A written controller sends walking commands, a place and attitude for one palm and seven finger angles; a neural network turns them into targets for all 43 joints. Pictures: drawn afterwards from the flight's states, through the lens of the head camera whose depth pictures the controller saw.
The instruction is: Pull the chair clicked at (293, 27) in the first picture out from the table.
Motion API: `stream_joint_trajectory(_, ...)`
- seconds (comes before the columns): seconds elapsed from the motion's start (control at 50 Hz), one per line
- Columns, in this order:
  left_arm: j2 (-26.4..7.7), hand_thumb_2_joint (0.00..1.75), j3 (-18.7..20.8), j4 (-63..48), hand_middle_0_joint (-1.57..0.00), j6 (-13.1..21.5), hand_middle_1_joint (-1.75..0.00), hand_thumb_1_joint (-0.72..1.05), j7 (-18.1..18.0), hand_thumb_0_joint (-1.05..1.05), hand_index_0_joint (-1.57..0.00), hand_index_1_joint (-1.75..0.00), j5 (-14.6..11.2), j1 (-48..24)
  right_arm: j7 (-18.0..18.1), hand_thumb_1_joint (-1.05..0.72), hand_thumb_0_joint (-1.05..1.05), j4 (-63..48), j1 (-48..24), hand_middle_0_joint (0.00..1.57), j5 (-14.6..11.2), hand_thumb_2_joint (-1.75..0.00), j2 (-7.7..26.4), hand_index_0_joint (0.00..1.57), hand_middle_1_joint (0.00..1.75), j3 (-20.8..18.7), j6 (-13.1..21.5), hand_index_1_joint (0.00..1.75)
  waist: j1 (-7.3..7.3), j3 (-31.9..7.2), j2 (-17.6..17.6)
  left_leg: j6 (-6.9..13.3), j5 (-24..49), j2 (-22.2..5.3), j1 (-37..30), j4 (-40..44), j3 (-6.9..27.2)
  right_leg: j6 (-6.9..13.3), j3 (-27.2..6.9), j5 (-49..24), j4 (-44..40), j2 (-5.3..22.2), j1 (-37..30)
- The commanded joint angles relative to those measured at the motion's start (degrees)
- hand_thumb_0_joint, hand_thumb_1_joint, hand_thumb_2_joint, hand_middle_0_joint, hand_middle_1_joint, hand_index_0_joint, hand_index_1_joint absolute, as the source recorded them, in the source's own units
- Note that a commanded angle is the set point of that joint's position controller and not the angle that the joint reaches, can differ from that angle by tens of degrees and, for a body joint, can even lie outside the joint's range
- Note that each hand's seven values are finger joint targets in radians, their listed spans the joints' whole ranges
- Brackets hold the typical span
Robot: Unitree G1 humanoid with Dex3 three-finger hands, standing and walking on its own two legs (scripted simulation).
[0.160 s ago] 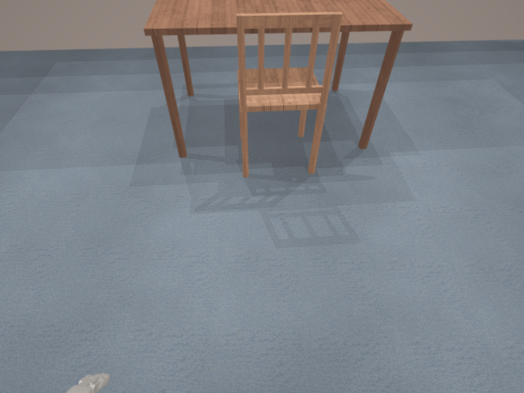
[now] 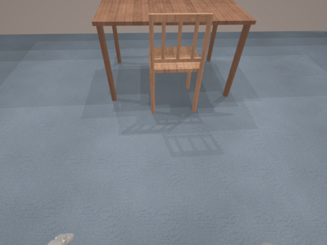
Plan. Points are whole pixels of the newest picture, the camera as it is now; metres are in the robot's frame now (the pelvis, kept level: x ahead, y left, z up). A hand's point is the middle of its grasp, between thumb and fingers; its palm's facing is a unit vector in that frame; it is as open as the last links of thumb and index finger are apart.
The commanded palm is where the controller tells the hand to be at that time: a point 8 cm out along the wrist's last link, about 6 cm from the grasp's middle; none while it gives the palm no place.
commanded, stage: stand and wait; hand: left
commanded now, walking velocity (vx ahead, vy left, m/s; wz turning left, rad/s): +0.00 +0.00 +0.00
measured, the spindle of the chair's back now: (179, 41) +1.38 -0.03 -0.11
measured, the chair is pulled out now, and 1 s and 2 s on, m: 0.00 0.00 0.00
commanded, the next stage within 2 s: look at it before walking up in 0.66 s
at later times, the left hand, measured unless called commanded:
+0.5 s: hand out of the picture +0.04 +0.25 -0.15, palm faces -0.02 -0.94 -0.34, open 7.4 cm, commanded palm none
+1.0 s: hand out of the picture +0.06 +0.24 -0.15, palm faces -0.03 -0.94 -0.33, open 7.4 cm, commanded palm none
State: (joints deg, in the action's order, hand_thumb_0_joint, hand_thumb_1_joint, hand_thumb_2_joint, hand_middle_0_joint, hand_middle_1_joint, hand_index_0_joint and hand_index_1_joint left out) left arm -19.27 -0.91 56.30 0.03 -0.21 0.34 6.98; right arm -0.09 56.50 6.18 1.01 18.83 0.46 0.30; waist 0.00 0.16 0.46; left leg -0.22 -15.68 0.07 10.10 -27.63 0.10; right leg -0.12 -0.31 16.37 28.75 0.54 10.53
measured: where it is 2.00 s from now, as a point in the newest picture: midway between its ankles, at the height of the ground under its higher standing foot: outside the picture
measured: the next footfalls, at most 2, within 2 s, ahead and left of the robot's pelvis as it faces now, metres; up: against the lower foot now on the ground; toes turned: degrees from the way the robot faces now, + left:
none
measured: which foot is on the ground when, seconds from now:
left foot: down 0.00-1.00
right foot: down 0.00-1.00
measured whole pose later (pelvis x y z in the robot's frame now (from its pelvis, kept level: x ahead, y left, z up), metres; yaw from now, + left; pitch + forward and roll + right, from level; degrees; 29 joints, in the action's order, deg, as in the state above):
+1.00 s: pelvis -0.02 +0.00 +0.01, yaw +0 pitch -2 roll +0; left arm -19.4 -0.6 62.4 0.4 -0.1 0.5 7.7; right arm -0.4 63.8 6.8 0.5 19.3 0.2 0.5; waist 0.0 1.7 0.5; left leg -0.4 -11.4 -0.3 8.9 -22.2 0.0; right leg -0.1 -0.4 11.9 23.1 0.2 9.4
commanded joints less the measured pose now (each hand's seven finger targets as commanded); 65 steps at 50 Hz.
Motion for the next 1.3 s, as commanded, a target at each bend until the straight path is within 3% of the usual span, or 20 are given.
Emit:
stream_joint_trajectory(0.0, -11.99, 0.90, 2.91, -3.15, -0.20, 1.20, -0.30, 0.90, -0.55, 0.00, -0.20, -0.30, 0.16, -2.23, 1.08, -0.90, 0.00, -3.07, -2.99, 0.20, -0.01, -0.90, 11.62, 0.20, 0.30, -3.05, 1.58, 0.30, 0.15, -2.63, -0.16, 2.41, 13.18, -5.92, -1.21, 4.75, 4.69, 2.43, -5.50, -12.24, -5.92, 5.93, -0.03)
stream_joint_trajectory(0.54, -11.89, 0.90, 2.63, 2.21, -0.20, 1.02, -0.30, 0.90, -0.31, 0.00, -0.20, -0.30, 0.30, -1.01, 0.68, -0.90, 0.00, 2.99, -1.62, 0.20, -0.42, -0.90, 12.42, 0.20, 0.30, -2.76, 1.49, 0.30, -0.12, 0.40, -0.25, 2.33, 3.94, -6.45, 0.39, 9.99, 6.72, 1.94, -6.24, -1.69, -10.48, 5.91, 0.85)
stream_joint_trajectory(0.96, -11.97, 0.90, 2.62, 2.46, -0.20, 1.50, -0.30, 0.90, -0.46, 0.00, -0.20, -0.30, 0.28, -1.11, 0.74, -0.90, 0.00, 3.64, -2.07, 0.20, -0.50, -0.90, 12.10, 0.20, 0.30, -2.63, 1.73, 0.30, -0.11, -2.14, -0.64, 1.95, 11.21, -6.86, -2.32, 8.98, 5.52, 2.02, -6.22, -10.63, -10.00, 6.42, -1.36)
stream_joint_trajectory(1.28, -11.92, 0.90, 2.62, 2.55, -0.20, 1.35, -0.30, 0.90, -0.42, 0.00, -0.20, -0.30, 0.33, -1.66, 0.79, -0.90, 0.00, 3.65, -2.65, 0.20, -0.54, -0.90, 12.38, 0.20, 0.30, -2.48, 1.63, 0.30, -0.10, -1.60, -0.20, 1.86, 11.89, -7.05, -3.21, 9.98, 5.49, 1.79, -5.93, -11.33, -10.58, 6.21, -1.88)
